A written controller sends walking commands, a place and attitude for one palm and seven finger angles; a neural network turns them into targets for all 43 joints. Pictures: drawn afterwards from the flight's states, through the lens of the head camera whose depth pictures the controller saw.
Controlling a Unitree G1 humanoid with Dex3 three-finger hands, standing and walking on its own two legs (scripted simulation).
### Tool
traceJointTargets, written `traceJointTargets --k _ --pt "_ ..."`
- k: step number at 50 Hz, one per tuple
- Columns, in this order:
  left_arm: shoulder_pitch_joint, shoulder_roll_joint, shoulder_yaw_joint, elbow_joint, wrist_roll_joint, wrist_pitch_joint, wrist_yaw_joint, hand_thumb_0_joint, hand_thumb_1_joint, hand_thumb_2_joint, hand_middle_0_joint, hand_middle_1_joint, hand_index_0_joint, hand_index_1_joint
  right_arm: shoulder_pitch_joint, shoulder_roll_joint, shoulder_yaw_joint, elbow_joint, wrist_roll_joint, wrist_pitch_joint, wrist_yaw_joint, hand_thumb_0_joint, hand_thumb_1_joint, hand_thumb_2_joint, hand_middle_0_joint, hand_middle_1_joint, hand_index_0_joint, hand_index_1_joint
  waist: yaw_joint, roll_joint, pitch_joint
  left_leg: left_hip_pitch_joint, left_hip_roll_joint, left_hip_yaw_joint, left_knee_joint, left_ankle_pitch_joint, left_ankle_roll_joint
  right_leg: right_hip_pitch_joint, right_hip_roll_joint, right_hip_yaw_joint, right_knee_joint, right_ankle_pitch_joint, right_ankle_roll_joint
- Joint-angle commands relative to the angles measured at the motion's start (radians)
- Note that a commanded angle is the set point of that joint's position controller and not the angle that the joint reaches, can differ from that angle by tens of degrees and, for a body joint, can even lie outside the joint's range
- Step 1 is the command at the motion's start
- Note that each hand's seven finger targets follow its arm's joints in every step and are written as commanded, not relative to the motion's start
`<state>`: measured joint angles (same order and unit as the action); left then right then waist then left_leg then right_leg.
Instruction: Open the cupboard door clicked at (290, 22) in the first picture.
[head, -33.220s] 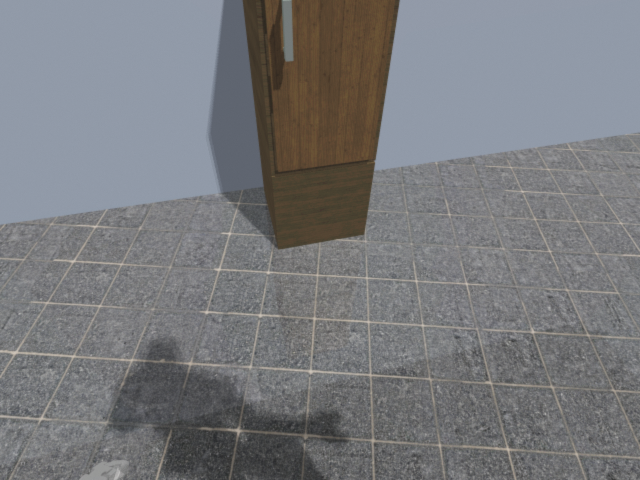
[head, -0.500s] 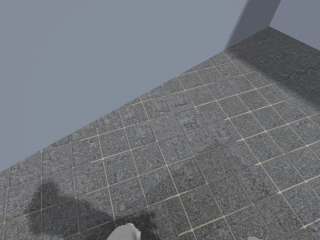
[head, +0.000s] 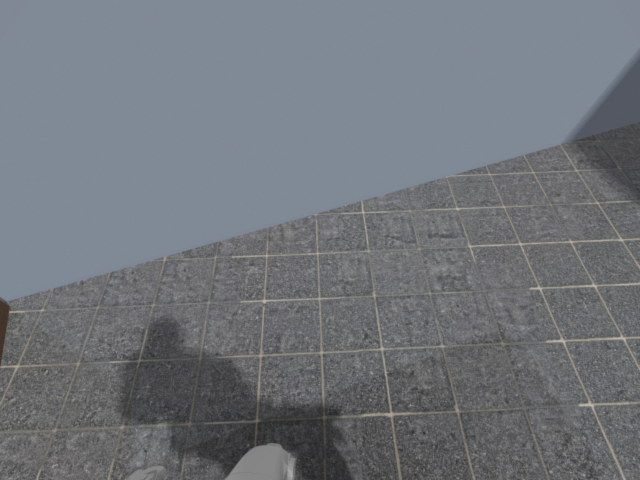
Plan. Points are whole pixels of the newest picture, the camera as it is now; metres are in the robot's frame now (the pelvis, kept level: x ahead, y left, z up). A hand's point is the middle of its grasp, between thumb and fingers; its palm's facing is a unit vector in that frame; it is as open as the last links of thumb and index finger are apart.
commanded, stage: turn to face it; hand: left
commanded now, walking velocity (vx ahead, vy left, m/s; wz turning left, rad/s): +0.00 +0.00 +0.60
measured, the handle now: out of the picture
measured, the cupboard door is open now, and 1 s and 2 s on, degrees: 53 53 53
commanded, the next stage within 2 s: take the last steps up to it in 1.96 s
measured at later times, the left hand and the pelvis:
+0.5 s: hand out of the picture +0.05 +0.23 -0.15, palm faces +0.31 -0.91 -0.26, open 7.4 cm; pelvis +0.01 -0.01 +0.00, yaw +17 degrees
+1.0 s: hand out of the picture -0.05 +0.21 -0.17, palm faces +0.60 -0.77 -0.24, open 7.4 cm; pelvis +0.01 -0.01 +0.00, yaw +37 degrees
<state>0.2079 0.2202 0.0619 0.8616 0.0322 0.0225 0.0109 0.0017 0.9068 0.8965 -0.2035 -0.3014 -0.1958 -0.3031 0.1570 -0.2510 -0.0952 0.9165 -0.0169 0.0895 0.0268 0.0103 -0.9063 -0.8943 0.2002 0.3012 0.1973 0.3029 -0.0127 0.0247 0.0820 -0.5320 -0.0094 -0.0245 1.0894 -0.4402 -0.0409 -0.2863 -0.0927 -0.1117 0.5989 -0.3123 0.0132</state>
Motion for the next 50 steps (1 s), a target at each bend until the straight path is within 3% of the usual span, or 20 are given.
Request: traceJointTargets --k 1,4,8,10,11,15,22,24,25,27,29,32,37,40,41,42,43,44,47,50 --pt "0.004 0.156 0.029 -0.065 -0.004 -0.032 0.019 0.0 0.9 0.9 -0.2 -0.3 -0.2 -0.3 -0.069 -0.042 0.004 -0.105 0.005 -0.044 0.006 0.0 -0.9 -0.9 0.2 0.3 0.2 0.3 0.018 -0.23 -0.099 -0.024 0.053 0.071 -0.098 -0.024 -0.028 0.183 -0.239 0.086 -0.225 0.484 -0.112" --pt "0.104 0.197 0.042 -0.02 0.001 -0.032 0.018 0.0 0.9 0.9 -0.2 -0.3 -0.2 -0.3 -0.118 -0.016 0.02 -0.113 0.01 -0.058 0.007 0.0 -0.9 -0.9 0.2 0.3 0.2 0.3 0.076 -0.222 -0.135 0.042 0.019 0.135 -0.342 -0.035 -0.019 0.306 -0.258 0.064 -0.123 0.71 -0.111" --pt "0.056 0.201 0.05 -0.024 -0.018 -0.023 0.007 0.0 0.9 0.9 -0.2 -0.3 -0.2 -0.3 0.031 -0.085 0.007 -0.076 0.005 -0.067 0.001 0.0 -0.9 -0.9 0.2 0.3 0.2 0.3 -0.012 -0.147 -0.173 0.362 0.031 0.108 -0.653 0.288 0.018 0.109 -0.233 -0.031 0.06 0.508 -0.013" --pt "-0.029 0.09 0.019 -0.099 -0.025 -0.01 0.002 0.0 0.9 0.9 -0.2 -0.3 -0.2 -0.3 0.171 -0.267 -0.041 -0.052 -0.003 -0.072 -0.02 0.0 -0.9 -0.9 0.2 0.3 0.2 0.3 -0.093 0.284 -0.22 0.573 0.427 -0.412 -0.721 0.864 0.257 -0.311 -0.031 -0.018 0.46 -0.366 0.095" --pt "-0.078 0.119 0.022 -0.114 -0.018 0.001 0.005 0.0 0.9 0.9 -0.2 -0.3 -0.2 -0.3 0.202 -0.27 -0.04 -0.03 -0.006 -0.069 -0.027 0.0 -0.9 -0.9 0.2 0.3 0.2 0.3 -0.099 0.174 -0.214 0.538 0.441 -0.372 -0.702 0.786 0.298 -0.325 -0.04 0.087 0.561 -0.33 0.073" --pt "-0.053 0.105 0.03 -0.052 -0.014 0.012 -0.004 0.0 0.9 0.9 -0.2 -0.3 -0.2 -0.3 0.013 -0.176 -0.012 -0.075 -0.008 -0.077 -0.041 0.0 -0.9 -0.9 0.2 0.3 0.2 0.3 -0.014 0.165 -0.104 0.319 0.259 -0.229 -0.761 0.401 0.188 -0.266 -0.027 0.115 0.513 -0.113 0.069" --pt "-0.017 0.082 0.026 -0.043 -0.02 0.006 -0.002 0.0 0.9 0.9 -0.2 -0.3 -0.2 -0.3 0.004 -0.186 -0.024 -0.078 -0.014 -0.062 -0.035 0.0 -0.9 -0.9 0.2 0.3 0.2 0.3 -0.003 0.134 -0.115 0.241 0.214 -0.297 -0.757 0.276 0.184 -0.05 0.063 0.071 0.14 -0.107 0.05" --pt "0.054 0.097 0.033 -0.029 -0.021 -0.003 0.0 0.0 0.9 0.9 -0.2 -0.3 -0.2 -0.3 -0.033 -0.182 -0.028 -0.09 -0.007 -0.057 -0.032 0.0 -0.9 -0.9 0.2 0.3 0.2 0.3 0.035 0.125 -0.121 0.156 0.177 -0.282 -0.706 0.257 0.151 0.096 0.075 0.059 -0.032 0.005 0.045" --pt "0.095 0.122 0.042 -0.021 -0.018 -0.01 0.005 0.0 0.9 0.9 -0.2 -0.3 -0.2 -0.3 -0.05 -0.156 -0.026 -0.099 -0.001 -0.055 -0.03 0.0 -0.9 -0.9 0.2 0.3 0.2 0.3 0.058 0.074 -0.128 0.078 0.124 -0.253 -0.641 0.195 0.113 0.205 0.038 0.091 -0.178 0.04 0.034" --pt "0.095 0.264 0.065 -0.039 0.003 -0.02 0.02 0.0 0.9 0.9 -0.2 -0.3 -0.2 -0.3 -0.069 -0.075 -0.014 -0.138 0.007 -0.055 -0.018 0.0 -0.9 -0.9 0.2 0.3 0.2 0.3 0.085 -0.351 -0.088 -0.119 -0.062 -0.004 -0.147 -0.144 0.002 0.193 -0.396 0.52 -0.42 -0.083 -0.143" --pt "-0.037 0.19 0.046 -0.072 -0.004 -0.021 0.026 0.0 0.9 0.9 -0.2 -0.3 -0.2 -0.3 -0.025 -0.09 -0.025 -0.119 -0.002 -0.042 -0.006 0.0 -0.9 -0.9 0.2 0.3 0.2 0.3 0.005 -0.217 -0.055 -0.061 0.018 -0.042 0.07 -0.061 0.012 0.036 -0.341 0.357 -0.39 -0.055 -0.161" --pt "-0.053 0.147 0.024 -0.071 -0.01 -0.028 0.019 0.0 0.9 0.9 -0.2 -0.3 -0.2 -0.3 -0.023 -0.067 -0.011 -0.085 0.001 -0.035 0.003 0.0 -0.9 -0.9 0.2 0.3 0.2 0.3 -0.006 -0.282 -0.062 -0.048 0.043 0.031 0.046 0.001 -0.023 0.124 -0.228 0.117 -0.274 0.379 -0.118" --pt "0.058 0.203 0.045 -0.027 -0.001 -0.029 0.017 0.0 0.9 0.9 -0.2 -0.3 -0.2 -0.3 -0.098 -0.023 0.014 -0.106 0.009 -0.051 0.008 0.0 -0.9 -0.9 0.2 0.3 0.2 0.3 0.057 -0.217 -0.116 0.07 0.024 0.127 -0.324 -0.01 -0.019 0.252 -0.264 0.058 -0.151 0.607 -0.113" --pt "0.05 0.207 0.051 -0.021 -0.013 -0.024 0.008 0.0 0.9 0.9 -0.2 -0.3 -0.2 -0.3 -0.003 -0.064 0.008 -0.085 0.005 -0.065 0.004 0.0 -0.9 -0.9 0.2 0.3 0.2 0.3 0.005 -0.162 -0.157 0.289 0.006 0.131 -0.608 0.208 0.004 0.164 -0.239 -0.015 0.011 0.537 -0.037" --pt "0.04 0.178 0.047 -0.04 -0.021 -0.018 0.004 0.0 0.9 0.9 -0.2 -0.3 -0.2 -0.3 0.073 -0.14 -0.011 -0.069 0.0 -0.074 -0.001 0.0 -0.9 -0.9 0.2 0.3 0.2 0.3 -0.038 0.004 -0.211 0.467 0.118 -0.022 -0.674 0.414 0.054 0.005 -0.186 -0.061 0.185 0.338 0.022" --pt "-0.001 0.1 0.025 -0.083 -0.027 -0.014 -0.004 0.0 0.9 0.9 -0.2 -0.3 -0.2 -0.3 0.159 -0.256 -0.042 -0.056 -0.006 -0.079 -0.013 0.0 -0.9 -0.9 0.2 0.3 0.2 0.3 -0.086 0.305 -0.232 0.595 0.396 -0.4 -0.705 0.812 0.208 -0.286 -0.04 -0.059 0.422 -0.315 0.097" --pt "-0.071 0.116 0.02 -0.103 -0.019 0.0 0.003 0.0 0.9 0.9 -0.2 -0.3 -0.2 -0.3 0.21 -0.277 -0.045 -0.028 -0.003 -0.07 -0.025 0.0 -0.9 -0.9 0.2 0.3 0.2 0.3 -0.106 0.227 -0.243 0.574 0.436 -0.402 -0.688 0.882 0.286 -0.318 -0.03 0.071 0.545 -0.362 0.076" --pt "-0.087 0.113 0.02 -0.125 -0.018 0.0 0.003 0.0 0.9 0.9 -0.2 -0.3 -0.2 -0.3 0.19 -0.27 -0.039 -0.045 -0.007 -0.072 -0.028 0.0 -0.9 -0.9 0.2 0.3 0.2 0.3 -0.088 0.112 -0.2 0.497 0.431 -0.369 -0.694 0.713 0.289 -0.318 -0.049 0.093 0.58 -0.302 0.069" --pt "-0.066 0.109 0.029 -0.063 -0.017 0.009 0.0 0.0 0.9 0.9 -0.2 -0.3 -0.2 -0.3 0.043 -0.186 -0.015 -0.073 -0.008 -0.079 -0.045 0.0 -0.9 -0.9 0.2 0.3 0.2 0.3 -0.027 0.187 -0.141 0.367 0.269 -0.255 -0.724 0.567 0.205 -0.274 -0.029 0.128 0.555 -0.147 0.068" --pt "-0.049 0.095 0.026 -0.049 -0.019 0.009 -0.006 0.0 0.9 0.9 -0.2 -0.3 -0.2 -0.3 0.023 -0.182 -0.013 -0.078 -0.011 -0.078 -0.045 0.0 -0.9 -0.9 0.2 0.3 0.2 0.3 -0.012 0.138 -0.153 0.355 0.237 -0.24 -0.728 0.491 0.194 -0.203 0.002 0.108 0.407 -0.139 0.067"
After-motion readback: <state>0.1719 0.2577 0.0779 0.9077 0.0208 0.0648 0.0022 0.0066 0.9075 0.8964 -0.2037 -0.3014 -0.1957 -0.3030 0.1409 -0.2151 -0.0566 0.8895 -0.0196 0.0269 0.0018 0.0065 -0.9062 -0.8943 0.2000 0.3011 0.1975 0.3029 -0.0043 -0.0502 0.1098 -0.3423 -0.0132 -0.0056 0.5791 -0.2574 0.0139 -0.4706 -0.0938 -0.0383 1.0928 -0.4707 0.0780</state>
